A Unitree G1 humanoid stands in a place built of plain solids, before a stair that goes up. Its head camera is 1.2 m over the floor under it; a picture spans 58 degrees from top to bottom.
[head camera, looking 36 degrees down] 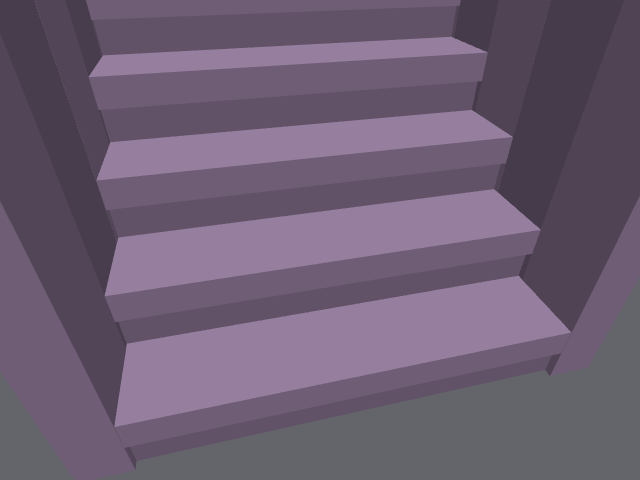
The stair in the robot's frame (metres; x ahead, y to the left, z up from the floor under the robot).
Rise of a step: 0.21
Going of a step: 0.24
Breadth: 1.33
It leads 14 degrees to the left of straight ahead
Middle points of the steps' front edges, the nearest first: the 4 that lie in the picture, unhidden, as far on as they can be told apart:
0.74 -0.13 0.21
0.97 -0.07 0.42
1.21 -0.01 0.63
1.45 0.04 0.84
